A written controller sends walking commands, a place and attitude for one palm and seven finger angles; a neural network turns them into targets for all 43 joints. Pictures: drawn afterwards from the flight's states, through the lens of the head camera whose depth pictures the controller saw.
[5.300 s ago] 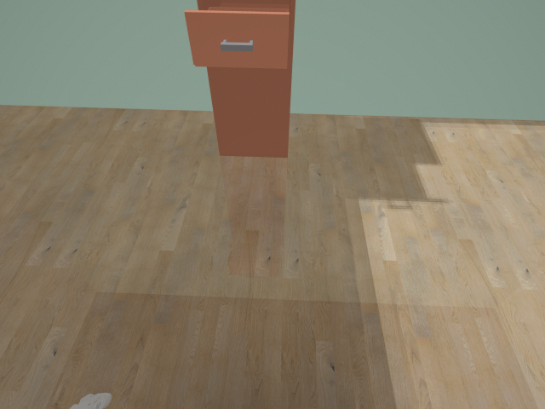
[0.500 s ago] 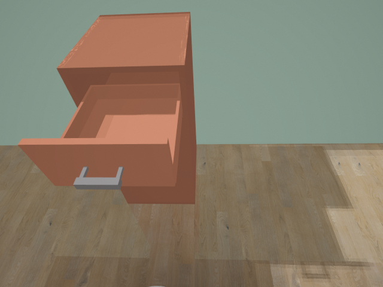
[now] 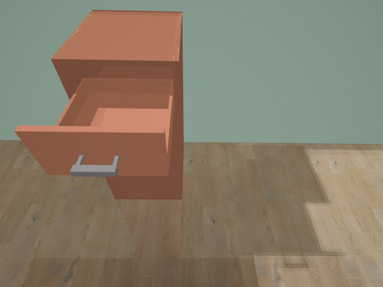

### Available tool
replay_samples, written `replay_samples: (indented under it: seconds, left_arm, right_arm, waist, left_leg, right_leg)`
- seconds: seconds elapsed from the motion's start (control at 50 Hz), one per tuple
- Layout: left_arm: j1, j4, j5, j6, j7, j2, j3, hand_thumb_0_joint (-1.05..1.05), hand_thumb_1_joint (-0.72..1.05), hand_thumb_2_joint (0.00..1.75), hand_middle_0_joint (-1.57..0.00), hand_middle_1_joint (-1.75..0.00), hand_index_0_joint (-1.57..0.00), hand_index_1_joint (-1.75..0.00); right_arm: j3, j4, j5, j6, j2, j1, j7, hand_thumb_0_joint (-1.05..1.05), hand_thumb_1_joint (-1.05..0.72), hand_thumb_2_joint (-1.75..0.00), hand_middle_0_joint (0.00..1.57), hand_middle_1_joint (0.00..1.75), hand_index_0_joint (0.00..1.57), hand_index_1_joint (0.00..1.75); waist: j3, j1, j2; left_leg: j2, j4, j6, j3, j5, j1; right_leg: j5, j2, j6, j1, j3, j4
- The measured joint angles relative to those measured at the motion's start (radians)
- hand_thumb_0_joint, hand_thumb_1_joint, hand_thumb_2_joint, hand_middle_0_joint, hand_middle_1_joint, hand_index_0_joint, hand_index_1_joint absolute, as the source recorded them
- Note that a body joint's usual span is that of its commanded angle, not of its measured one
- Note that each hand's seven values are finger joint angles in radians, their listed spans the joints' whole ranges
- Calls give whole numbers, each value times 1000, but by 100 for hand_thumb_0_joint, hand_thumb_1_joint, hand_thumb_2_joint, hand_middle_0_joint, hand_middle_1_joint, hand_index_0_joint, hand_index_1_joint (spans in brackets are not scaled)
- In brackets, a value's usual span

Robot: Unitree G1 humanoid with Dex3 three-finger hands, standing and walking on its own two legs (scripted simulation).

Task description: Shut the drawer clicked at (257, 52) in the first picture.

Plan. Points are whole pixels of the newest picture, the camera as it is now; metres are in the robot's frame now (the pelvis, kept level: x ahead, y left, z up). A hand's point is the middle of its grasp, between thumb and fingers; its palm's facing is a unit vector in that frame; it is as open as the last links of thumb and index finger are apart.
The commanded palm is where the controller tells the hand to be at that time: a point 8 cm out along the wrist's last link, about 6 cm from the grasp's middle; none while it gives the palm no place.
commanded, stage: come to a stop and stand still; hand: left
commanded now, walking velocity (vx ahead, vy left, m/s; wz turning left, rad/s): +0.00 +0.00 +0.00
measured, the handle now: (97, 164) +0.40 +0.27 +0.00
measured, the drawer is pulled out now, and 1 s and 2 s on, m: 0.30 0.30 0.30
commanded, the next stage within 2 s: look again from close up in 1.34 s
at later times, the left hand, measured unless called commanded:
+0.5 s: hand out of the picture -0.01 +0.18 -0.17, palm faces +0.06 -0.98 -0.17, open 7.4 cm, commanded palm none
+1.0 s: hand out of the picture +0.09 +0.22 -0.16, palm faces +0.01 -0.97 -0.25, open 7.4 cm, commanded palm none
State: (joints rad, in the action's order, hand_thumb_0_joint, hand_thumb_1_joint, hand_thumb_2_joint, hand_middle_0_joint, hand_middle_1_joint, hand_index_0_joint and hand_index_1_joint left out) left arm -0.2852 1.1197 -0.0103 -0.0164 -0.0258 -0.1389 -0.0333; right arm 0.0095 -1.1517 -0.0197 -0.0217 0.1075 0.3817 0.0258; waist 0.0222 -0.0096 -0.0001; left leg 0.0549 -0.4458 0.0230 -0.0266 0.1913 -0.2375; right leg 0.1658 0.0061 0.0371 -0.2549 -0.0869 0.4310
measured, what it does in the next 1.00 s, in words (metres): stands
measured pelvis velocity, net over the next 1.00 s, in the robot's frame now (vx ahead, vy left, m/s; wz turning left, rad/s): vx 0.05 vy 0.02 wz -0.01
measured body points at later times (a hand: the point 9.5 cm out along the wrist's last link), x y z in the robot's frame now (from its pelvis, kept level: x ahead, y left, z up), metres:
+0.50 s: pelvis +0.02 +0.02 +0.00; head +0.02 +0.02 +0.45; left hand -0.01 +0.24 -0.16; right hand +0.01 -0.19 -0.16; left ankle +0.04 +0.14 -0.74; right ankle +0.05 -0.09 -0.74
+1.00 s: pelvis +0.05 +0.02 +0.01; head +0.06 +0.01 +0.45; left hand +0.09 +0.27 -0.14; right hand +0.07 -0.23 -0.15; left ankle +0.04 +0.14 -0.74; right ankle +0.05 -0.09 -0.74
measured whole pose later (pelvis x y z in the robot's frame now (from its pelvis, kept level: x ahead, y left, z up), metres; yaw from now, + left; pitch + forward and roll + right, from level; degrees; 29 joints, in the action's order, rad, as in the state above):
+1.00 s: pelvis +0.05 +0.02 +0.01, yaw +0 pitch -1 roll +0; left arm -0.20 1.11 -0.01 0.02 -0.02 -0.21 -0.02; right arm 0.00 -1.13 -0.01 0.02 0.21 0.22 0.02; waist 0.04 0.00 0.01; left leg 0.02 -0.36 0.01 -0.04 0.21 -0.13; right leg 0.20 -0.02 0.01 -0.17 -0.06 0.39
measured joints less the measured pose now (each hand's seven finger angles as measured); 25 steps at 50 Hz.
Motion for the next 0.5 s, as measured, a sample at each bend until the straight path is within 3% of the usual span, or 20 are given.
replay_samples:
  seconds: [0.26, 0.5]
  left_arm:
    - [-37, 5, -8, 11, 0, 27, 3, 1, 91, 90, -20, -30, -20, -30]
    - [-44, 13, -8, 25, -2, 17, 13, 1, 91, 90, -20, -30, -20, -30]
  right_arm:
    - [3, 23, 4, 18, -18, -24, 4, 1, -91, -90, 20, 30, 20, 30]
    - [3, 36, 10, 31, 21, -85, 4, 1, -92, -90, 20, 30, 20, 30]
  waist:
    - [-7, 14, -11]
    - [-6, 23, 0]
  left_leg:
    - [-29, -8, -15, -10, -5, -22]
    - [-40, 18, -23, -21, 4, 11]
  right_leg:
    - [-7, -26, -21, -30, 19, 21]
    - [6, -35, -32, -5, 31, 7]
